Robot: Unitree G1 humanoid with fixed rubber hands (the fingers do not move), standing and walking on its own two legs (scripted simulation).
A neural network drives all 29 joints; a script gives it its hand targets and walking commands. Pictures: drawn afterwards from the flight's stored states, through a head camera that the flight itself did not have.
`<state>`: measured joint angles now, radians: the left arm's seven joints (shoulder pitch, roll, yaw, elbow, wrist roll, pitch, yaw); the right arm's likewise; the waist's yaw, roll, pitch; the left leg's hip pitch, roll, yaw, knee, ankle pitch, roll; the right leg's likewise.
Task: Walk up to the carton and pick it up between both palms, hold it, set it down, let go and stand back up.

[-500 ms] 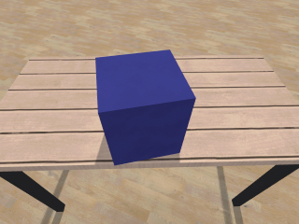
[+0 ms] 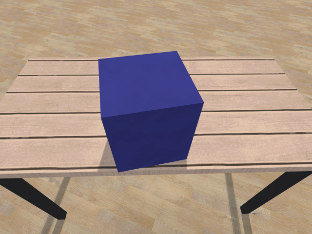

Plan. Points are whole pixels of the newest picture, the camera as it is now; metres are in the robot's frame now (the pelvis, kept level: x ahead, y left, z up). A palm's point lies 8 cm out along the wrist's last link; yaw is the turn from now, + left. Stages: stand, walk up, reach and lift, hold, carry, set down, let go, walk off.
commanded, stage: stand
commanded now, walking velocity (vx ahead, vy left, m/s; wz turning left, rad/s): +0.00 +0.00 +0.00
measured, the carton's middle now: (146, 113) +0.41 +0.03 +0.07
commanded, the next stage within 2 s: none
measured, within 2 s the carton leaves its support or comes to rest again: neither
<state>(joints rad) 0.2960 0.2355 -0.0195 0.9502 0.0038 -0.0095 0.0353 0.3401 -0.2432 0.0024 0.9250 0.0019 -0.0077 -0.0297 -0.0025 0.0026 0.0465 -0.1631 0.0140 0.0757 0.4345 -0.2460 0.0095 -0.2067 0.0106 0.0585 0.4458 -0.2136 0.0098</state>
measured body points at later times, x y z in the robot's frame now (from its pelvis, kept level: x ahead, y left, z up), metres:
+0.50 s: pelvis +0.00 +0.00 +0.00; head +0.01 -0.01 +0.45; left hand +0.02 +0.25 -0.14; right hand +0.01 -0.25 -0.15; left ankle -0.01 +0.11 -0.74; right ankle +0.02 -0.13 -0.74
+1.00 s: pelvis +0.00 +0.00 +0.00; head +0.02 -0.01 +0.45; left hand +0.01 +0.24 -0.15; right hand +0.00 -0.25 -0.15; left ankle -0.01 +0.11 -0.74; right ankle +0.02 -0.13 -0.74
